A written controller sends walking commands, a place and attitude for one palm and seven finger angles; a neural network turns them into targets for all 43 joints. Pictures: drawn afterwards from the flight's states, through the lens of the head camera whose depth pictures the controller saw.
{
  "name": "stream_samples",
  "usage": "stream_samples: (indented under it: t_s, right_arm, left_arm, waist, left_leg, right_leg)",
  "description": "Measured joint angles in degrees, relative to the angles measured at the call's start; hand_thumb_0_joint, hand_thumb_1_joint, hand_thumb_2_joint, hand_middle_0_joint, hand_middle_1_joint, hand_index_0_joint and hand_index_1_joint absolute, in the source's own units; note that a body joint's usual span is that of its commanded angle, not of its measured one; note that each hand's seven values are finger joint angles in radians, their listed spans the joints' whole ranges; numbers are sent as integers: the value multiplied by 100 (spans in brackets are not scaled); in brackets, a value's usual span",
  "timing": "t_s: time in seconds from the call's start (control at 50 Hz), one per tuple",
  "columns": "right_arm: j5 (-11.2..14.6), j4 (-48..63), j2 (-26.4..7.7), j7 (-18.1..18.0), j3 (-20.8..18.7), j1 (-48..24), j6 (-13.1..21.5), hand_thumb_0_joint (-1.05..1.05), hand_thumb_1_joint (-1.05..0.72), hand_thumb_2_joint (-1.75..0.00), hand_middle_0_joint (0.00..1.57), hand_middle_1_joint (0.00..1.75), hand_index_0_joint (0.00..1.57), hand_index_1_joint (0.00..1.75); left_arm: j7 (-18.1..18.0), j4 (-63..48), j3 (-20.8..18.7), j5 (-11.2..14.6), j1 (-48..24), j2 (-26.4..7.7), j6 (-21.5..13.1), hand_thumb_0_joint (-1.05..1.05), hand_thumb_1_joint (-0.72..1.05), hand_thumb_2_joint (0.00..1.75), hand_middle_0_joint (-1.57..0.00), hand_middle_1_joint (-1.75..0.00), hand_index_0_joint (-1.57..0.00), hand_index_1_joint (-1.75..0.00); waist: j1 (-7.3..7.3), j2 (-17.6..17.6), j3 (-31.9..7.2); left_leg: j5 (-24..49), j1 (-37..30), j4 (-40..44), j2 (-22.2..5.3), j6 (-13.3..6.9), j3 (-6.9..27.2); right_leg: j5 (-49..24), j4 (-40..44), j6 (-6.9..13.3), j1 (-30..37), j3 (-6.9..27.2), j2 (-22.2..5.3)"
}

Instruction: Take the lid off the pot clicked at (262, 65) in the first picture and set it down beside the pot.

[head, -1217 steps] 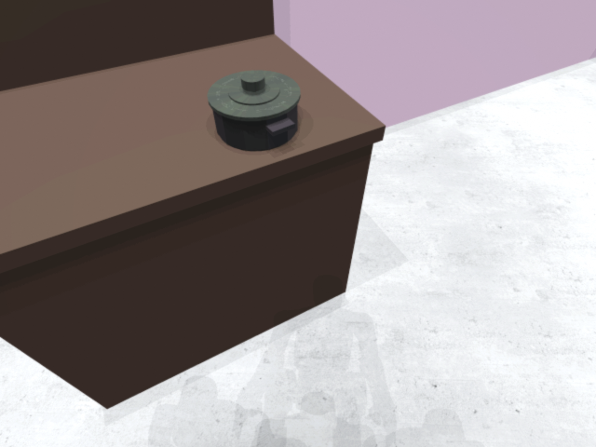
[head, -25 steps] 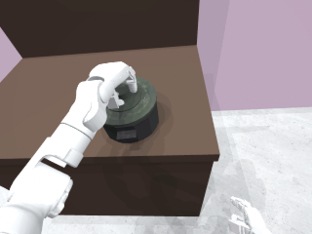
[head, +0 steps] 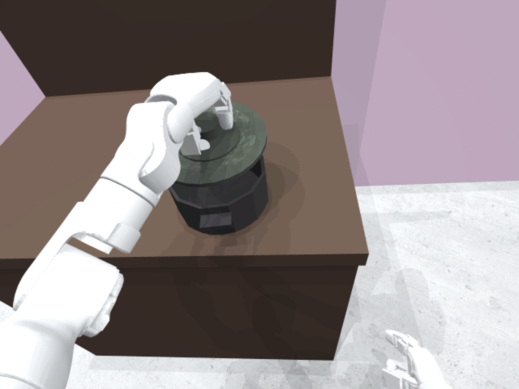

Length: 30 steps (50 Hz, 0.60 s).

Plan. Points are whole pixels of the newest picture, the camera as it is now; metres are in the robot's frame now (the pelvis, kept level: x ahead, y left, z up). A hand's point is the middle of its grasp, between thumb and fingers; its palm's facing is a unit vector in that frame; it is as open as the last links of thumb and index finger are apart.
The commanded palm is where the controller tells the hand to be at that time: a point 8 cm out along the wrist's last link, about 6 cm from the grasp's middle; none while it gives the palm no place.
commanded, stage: lift the lid straight up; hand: left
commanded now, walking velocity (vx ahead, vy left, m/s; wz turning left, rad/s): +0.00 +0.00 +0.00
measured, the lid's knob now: (204, 126) +0.46 +0.10 +0.19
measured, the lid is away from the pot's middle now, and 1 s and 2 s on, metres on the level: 0.00 0.02 0.12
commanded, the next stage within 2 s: move the lid sideways beside the pot in 1.00 s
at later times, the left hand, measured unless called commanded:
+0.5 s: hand (197, 103) +0.44 +0.09 +0.24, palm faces -0.11 -0.03 -0.99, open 7.5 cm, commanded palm +0.41 +0.11 +0.33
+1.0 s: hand (183, 83) +0.44 +0.11 +0.27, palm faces -0.10 -0.04 -0.99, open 7.5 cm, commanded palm +0.41 +0.12 +0.35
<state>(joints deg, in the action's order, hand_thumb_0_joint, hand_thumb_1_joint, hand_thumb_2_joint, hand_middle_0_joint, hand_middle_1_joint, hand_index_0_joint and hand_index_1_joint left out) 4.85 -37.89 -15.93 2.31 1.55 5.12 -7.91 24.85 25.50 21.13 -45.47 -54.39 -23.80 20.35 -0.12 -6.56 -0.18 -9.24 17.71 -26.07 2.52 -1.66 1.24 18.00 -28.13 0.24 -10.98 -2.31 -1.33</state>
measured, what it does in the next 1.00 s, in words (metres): stands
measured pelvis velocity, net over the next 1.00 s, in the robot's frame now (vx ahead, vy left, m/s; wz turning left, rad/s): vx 0.00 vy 0.00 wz -0.01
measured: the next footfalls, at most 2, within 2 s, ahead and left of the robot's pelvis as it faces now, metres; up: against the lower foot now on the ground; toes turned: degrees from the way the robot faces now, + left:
none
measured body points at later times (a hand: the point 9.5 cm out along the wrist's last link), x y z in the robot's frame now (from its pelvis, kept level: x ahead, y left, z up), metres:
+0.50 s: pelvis -0.01 +0.00 +0.00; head +0.00 -0.05 +0.45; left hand +0.44 +0.09 +0.30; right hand +0.18 -0.23 -0.12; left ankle +0.05 +0.10 -0.74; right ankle -0.04 -0.12 -0.74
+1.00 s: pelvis +0.00 +0.00 +0.00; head +0.01 -0.04 +0.45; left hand +0.44 +0.11 +0.32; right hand +0.18 -0.23 -0.12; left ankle +0.05 +0.10 -0.74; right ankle -0.04 -0.12 -0.74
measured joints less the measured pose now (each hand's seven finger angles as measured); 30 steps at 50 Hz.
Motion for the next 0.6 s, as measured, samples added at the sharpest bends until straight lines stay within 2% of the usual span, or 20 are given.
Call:
stream_samples:
  t_s: [0.38,0.6]
  right_arm:
    - [16,7,30,-59,72,-23,60,1,-91,-90,19,30,20,30]
    - [13,-21,-11,-62,53,10,136,1,-91,-90,19,30,19,30]
  left_arm:
    - [6,362,20,-34,-560,-15,-21,2,10,100,-71,-81,-79,-85]
    - [145,351,-18,-44,-806,-71,2,2,9,100,-71,-81,-80,-85]
  waist:
    - [-3,2,-17]
    - [12,-4,-44]
  left_leg:
    - [88,-17,84,-17,3,-48]
    - [92,-36,105,-9,2,-35]
  right_leg:
    - [-58,-9,2,-45,53,11]
    - [-57,13,2,-22,41,5]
